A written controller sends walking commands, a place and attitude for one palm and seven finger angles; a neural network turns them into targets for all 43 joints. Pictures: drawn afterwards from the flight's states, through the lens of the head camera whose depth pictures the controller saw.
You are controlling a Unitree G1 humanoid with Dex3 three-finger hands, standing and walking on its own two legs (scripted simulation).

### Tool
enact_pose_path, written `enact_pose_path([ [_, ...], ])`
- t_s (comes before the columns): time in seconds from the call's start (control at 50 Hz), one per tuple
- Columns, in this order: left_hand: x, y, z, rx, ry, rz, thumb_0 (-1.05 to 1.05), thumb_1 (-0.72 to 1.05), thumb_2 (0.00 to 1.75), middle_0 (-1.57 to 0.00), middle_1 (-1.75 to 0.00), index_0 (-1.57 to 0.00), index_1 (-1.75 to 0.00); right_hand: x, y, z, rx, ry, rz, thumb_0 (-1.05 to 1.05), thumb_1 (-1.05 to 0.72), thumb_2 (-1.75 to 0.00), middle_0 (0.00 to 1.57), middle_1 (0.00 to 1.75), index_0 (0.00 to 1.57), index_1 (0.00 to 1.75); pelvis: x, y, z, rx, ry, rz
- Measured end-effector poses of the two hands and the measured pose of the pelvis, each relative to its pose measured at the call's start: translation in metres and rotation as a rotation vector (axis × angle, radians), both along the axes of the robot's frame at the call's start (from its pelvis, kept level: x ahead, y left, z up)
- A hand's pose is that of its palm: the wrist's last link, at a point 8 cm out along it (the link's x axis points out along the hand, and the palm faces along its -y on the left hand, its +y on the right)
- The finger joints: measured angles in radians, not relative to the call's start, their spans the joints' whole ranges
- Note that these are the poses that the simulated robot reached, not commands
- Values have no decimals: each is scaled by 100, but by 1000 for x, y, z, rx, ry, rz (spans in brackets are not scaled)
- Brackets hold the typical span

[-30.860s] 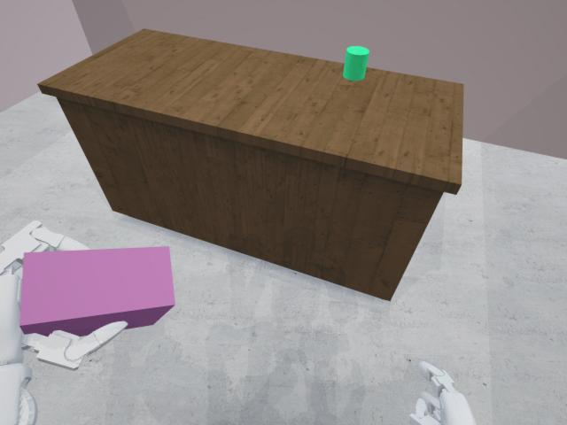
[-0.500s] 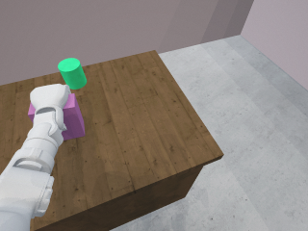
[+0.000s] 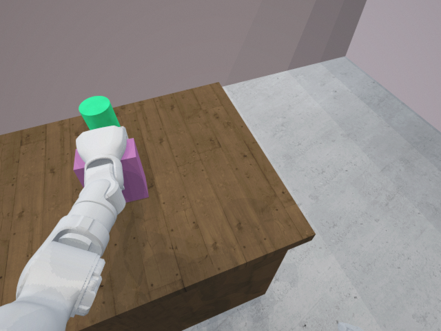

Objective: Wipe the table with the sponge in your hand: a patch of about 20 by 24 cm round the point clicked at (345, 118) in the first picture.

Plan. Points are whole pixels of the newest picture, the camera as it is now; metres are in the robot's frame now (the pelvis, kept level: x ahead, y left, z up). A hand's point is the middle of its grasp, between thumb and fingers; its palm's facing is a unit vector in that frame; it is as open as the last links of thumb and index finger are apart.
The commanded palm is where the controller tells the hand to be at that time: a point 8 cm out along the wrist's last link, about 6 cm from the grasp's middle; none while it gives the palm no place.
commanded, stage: wipe back along the middle lane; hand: left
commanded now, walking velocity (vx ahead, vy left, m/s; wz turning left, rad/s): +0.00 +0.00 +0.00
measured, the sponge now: (117, 181) +0.41 +0.25 -0.01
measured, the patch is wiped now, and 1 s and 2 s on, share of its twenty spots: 0.50 0.55 0.65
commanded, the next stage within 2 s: slide across to the third lane in 1.64 s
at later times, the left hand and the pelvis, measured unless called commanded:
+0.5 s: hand (114, 180) +0.38 +0.23 +0.04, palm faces -0.06 -0.02 -1.00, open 10.1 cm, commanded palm +0.35 +0.21 +0.07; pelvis -0.01 +0.00 +0.00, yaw +0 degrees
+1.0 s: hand (119, 194) +0.35 +0.21 +0.04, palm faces -0.02 -0.04 -1.00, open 10.1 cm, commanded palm +0.30 +0.19 +0.07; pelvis +0.00 +0.00 +0.00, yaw +0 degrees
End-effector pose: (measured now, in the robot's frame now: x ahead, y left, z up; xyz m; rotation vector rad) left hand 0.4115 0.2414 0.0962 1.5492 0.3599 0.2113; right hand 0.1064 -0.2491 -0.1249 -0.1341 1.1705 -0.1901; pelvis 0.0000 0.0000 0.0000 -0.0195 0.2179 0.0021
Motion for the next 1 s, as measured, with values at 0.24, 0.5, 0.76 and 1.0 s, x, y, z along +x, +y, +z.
enact_pose_path([
  [0.24, -25, -9, -1, -5, -34, -1, 0, -50, 105, -72, -134, -74, -135, 1, -19, 9, -21, -13, -18, 0, -90, -89, 20, 30, 20, 30, 0, -6, 3, 5, -37, -7],
  [0.5, -43, -15, -2, -7, -32, -14, 0, -49, 105, -71, -135, -72, -135, 24, -1, 17, 5, -110, 14, 0, -90, -89, 20, 30, 20, 30, -8, -4, 4, 9, -60, -5],
  [0.76, -58, -26, -3, -1, -54, -5, 0, -48, 105, -70, -136, -72, -136, 41, 21, 14, 58, -128, 57, 1, -90, -89, 20, 30, 20, 30, -6, 1, 3, 10, -74, 1],
  [1.0, -77, -34, -4, -24, -75, -9, 0, -48, 105, -69, -136, -71, -136, 74, 26, 29, 69, -213, 101, 1, -90, -89, 20, 30, 20, 30, -2, 2, 4, 12, -102, 1],
])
